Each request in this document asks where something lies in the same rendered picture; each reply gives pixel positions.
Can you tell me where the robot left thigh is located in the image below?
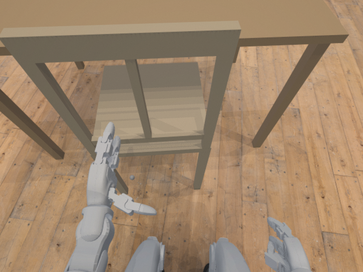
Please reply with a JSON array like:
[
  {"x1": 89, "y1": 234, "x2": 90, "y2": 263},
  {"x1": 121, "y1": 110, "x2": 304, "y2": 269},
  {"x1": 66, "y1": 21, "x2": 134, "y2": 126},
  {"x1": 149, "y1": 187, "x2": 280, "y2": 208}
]
[{"x1": 124, "y1": 240, "x2": 165, "y2": 272}]

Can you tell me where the robot thigh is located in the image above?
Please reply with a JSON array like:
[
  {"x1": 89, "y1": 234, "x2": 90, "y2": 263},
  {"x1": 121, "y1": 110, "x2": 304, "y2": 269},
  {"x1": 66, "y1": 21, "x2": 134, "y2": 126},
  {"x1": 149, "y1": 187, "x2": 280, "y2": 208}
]
[
  {"x1": 209, "y1": 241, "x2": 251, "y2": 272},
  {"x1": 124, "y1": 240, "x2": 165, "y2": 272}
]

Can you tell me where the right robot hand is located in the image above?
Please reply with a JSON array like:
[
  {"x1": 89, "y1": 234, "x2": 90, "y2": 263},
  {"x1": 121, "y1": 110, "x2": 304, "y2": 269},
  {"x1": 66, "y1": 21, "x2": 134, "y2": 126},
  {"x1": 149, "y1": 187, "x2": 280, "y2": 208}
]
[{"x1": 264, "y1": 217, "x2": 311, "y2": 272}]

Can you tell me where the chair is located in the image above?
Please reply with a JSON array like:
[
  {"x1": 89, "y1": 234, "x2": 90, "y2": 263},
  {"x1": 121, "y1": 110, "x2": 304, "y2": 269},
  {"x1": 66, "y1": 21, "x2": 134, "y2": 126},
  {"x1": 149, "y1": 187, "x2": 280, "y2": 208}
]
[{"x1": 0, "y1": 20, "x2": 241, "y2": 194}]

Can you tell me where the robot left forearm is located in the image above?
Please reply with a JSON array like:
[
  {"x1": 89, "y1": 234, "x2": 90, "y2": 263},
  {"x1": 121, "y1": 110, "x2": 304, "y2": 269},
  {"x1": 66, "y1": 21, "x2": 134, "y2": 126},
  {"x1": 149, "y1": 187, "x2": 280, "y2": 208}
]
[{"x1": 64, "y1": 205, "x2": 115, "y2": 272}]

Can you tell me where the table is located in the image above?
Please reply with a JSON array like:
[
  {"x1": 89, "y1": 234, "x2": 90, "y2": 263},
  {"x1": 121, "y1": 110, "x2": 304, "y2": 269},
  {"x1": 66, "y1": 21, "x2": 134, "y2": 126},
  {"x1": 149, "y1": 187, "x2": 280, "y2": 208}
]
[{"x1": 0, "y1": 0, "x2": 349, "y2": 160}]

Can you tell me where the robot right thigh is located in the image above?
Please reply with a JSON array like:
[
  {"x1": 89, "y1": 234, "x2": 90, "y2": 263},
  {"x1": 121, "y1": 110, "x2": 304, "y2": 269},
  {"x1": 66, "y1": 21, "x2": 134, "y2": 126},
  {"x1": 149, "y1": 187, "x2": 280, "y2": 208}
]
[{"x1": 209, "y1": 241, "x2": 251, "y2": 272}]

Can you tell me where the left robot hand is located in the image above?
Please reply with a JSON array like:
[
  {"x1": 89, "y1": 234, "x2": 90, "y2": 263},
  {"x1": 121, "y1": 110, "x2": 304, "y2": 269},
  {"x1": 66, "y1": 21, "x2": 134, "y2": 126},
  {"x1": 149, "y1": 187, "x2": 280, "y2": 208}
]
[{"x1": 86, "y1": 122, "x2": 157, "y2": 216}]

